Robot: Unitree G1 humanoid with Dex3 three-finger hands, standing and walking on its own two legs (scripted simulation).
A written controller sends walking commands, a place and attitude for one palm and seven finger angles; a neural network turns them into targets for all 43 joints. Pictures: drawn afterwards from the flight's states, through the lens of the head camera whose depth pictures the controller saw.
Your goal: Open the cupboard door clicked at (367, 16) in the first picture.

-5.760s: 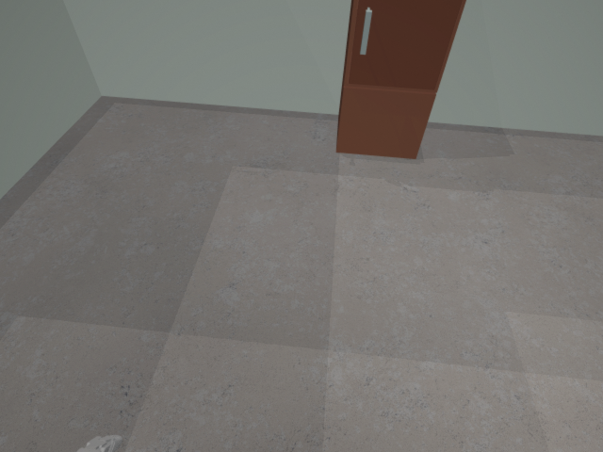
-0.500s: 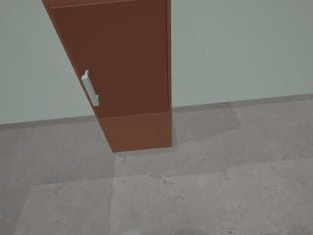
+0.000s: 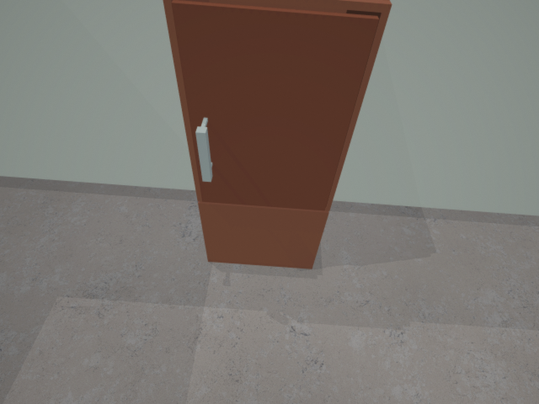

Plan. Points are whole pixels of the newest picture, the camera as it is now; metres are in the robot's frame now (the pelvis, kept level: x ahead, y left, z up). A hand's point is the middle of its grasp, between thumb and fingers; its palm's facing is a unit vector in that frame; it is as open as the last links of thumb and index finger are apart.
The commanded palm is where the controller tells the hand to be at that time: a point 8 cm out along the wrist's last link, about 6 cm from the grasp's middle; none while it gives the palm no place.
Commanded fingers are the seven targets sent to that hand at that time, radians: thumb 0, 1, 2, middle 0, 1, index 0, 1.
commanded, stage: take the last steps up to it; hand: left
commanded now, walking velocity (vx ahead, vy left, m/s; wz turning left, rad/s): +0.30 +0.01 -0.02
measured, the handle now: (206, 150) +0.72 +0.23 -0.10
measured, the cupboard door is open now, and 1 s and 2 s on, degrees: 0 0 0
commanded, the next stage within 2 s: come to a stop and stand still in 0.38 s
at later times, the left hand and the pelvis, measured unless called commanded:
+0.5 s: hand (188, 351) +0.23 +0.16 -0.16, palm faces +0.05 -0.97 -0.22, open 7.1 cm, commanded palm none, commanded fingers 0.00 0.90 0.90 -0.20 -0.30 -0.20 -0.30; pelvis +0.16 -0.02 +0.00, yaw +1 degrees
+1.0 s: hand (176, 354) +0.23 +0.19 -0.18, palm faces +0.02 -0.96 -0.27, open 7.3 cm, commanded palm none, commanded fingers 0.00 0.90 0.90 -0.20 -0.30 -0.20 -0.30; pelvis +0.18 -0.02 -0.01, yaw -2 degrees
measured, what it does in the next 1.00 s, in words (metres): walks ahead: right foot, then left foot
